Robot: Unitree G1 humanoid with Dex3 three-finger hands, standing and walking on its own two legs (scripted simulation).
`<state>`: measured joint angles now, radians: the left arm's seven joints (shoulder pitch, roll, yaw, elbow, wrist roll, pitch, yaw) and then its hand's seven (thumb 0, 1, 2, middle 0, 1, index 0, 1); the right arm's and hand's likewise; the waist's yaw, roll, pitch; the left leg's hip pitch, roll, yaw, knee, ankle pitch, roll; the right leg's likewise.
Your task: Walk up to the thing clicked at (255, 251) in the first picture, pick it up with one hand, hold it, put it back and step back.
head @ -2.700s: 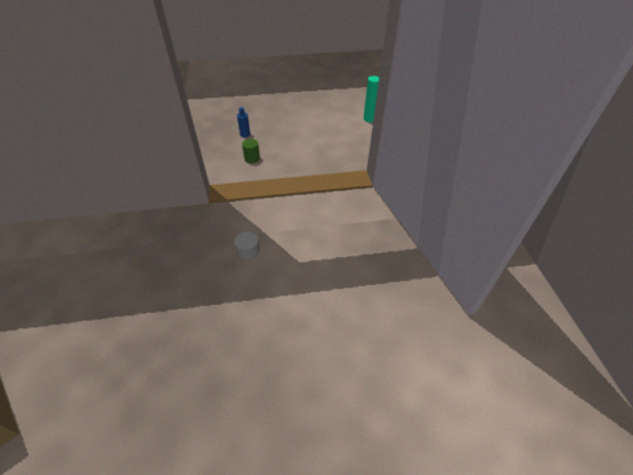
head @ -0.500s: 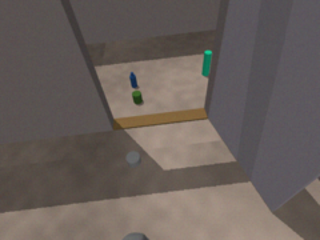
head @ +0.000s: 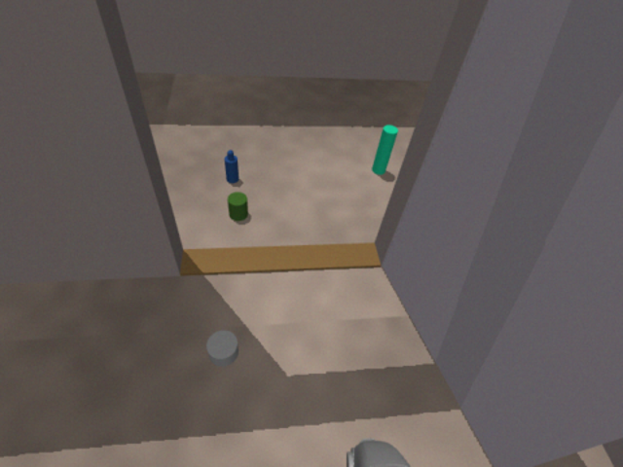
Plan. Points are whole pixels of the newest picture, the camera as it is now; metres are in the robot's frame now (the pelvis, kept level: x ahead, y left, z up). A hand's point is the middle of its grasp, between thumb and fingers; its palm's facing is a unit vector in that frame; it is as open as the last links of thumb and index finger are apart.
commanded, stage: walk up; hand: left
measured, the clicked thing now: (223, 348) +0.58 +0.23 -0.74
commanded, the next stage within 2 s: stand in 1.96 s
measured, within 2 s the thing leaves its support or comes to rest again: neither
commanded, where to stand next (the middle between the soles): +0.19 -0.02 m, yaw +0 degrees
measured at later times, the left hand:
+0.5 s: hand (158, 432) +0.19 +0.21 -0.12, palm faces -0.03 -0.92 -0.40, open 7.4 cm
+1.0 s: hand (147, 436) +0.19 +0.23 -0.16, palm faces +0.02 -0.95 -0.31, open 7.4 cm
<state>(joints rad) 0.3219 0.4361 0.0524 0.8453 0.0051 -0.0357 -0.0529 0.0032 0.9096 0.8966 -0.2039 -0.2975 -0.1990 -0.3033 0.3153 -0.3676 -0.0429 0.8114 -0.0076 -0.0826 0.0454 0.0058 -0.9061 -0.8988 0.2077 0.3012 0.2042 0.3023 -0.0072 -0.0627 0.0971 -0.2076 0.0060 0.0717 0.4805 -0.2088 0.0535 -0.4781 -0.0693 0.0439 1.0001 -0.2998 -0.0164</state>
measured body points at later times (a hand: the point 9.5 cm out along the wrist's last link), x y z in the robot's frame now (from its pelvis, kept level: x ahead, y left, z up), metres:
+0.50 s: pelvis +0.11 -0.05 +0.00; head +0.13 -0.08 +0.45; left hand +0.19 +0.25 -0.10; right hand +0.16 -0.36 -0.14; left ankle +0.15 +0.11 -0.69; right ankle +0.16 -0.15 -0.74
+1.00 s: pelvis +0.14 -0.02 +0.00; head +0.15 -0.02 +0.45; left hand +0.19 +0.28 -0.13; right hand +0.26 -0.31 -0.12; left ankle +0.18 +0.09 -0.74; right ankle +0.16 -0.15 -0.74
